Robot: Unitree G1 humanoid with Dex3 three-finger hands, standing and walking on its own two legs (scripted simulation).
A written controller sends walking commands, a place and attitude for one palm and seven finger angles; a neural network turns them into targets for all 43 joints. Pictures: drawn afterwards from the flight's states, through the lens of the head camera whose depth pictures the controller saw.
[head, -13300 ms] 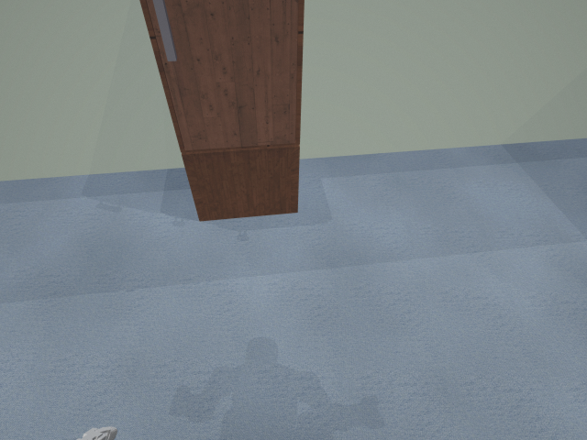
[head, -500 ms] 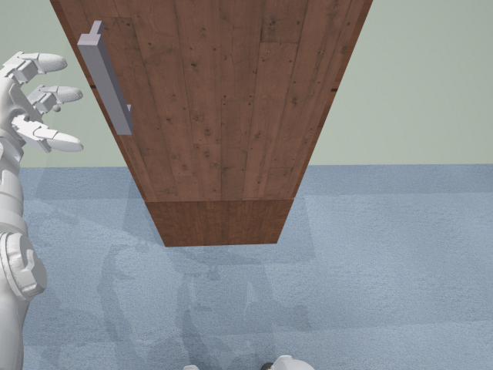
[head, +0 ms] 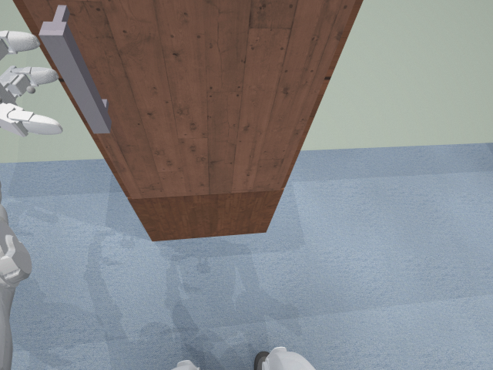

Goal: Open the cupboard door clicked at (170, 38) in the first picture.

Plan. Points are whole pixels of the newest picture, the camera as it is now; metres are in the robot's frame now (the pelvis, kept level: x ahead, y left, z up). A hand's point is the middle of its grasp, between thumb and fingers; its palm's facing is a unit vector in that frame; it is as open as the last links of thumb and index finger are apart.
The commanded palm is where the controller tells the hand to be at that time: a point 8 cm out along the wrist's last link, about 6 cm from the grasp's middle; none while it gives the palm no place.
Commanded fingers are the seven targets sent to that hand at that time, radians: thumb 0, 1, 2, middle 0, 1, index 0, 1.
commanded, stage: move the hooked fingers beside the handle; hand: left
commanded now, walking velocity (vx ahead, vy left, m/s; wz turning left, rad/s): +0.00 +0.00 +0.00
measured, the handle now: (84, 76) +0.53 +0.20 +0.13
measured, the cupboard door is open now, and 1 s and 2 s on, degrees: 0 0 0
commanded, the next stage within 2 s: slide the fingers in behind the handle in 0.54 s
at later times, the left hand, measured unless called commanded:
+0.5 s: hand (32, 98) +0.47 +0.25 +0.14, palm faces +0.02 -1.00 +0.01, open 14.0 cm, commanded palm +0.46 +0.30 +0.13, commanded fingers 0.00 -0.50 0.30 -0.30 -1.20 -0.30 -1.20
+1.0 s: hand (43, 93) +0.49 +0.24 +0.14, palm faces +0.02 -1.00 +0.01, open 13.9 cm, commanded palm +0.47 +0.28 +0.13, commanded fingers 0.00 -0.50 0.30 -0.30 -1.20 -0.30 -1.20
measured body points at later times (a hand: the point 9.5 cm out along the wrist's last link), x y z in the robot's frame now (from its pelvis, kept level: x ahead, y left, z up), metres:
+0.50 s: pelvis -0.01 -0.01 +0.00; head +0.08 +0.01 +0.44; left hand +0.47 +0.30 +0.15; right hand +0.03 -0.28 -0.11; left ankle -0.03 +0.08 -0.71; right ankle +0.01 -0.13 -0.71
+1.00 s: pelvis -0.01 -0.01 +0.00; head +0.09 +0.01 +0.44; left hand +0.48 +0.30 +0.14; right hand -0.04 -0.28 -0.10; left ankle -0.03 +0.08 -0.71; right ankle +0.01 -0.13 -0.71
